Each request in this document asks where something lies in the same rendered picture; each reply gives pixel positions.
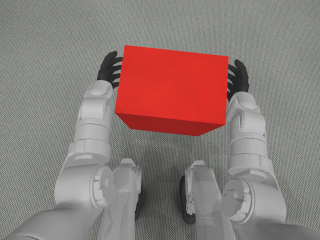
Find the right robot forearm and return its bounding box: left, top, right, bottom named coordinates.
left=226, top=91, right=282, bottom=195

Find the robot left upper arm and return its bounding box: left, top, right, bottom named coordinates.
left=1, top=163, right=116, bottom=240

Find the robot left hand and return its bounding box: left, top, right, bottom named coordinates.
left=97, top=51, right=123, bottom=89

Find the robot right hand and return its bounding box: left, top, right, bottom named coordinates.
left=227, top=59, right=250, bottom=102

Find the left robot forearm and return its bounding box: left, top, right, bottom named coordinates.
left=54, top=80, right=114, bottom=202

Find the robot right upper arm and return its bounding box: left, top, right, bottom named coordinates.
left=220, top=177, right=320, bottom=240

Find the left robot shin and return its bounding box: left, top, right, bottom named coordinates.
left=112, top=158, right=139, bottom=211

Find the right robot foot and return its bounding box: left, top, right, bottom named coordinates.
left=179, top=175, right=196, bottom=225

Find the carton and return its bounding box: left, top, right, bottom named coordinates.
left=114, top=45, right=229, bottom=137

